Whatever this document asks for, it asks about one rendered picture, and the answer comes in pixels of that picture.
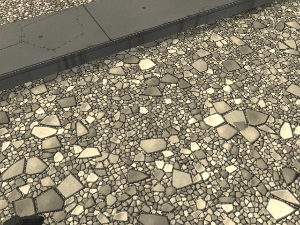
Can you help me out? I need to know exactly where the robot left hand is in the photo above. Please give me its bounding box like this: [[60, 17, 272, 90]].
[[3, 215, 44, 225]]

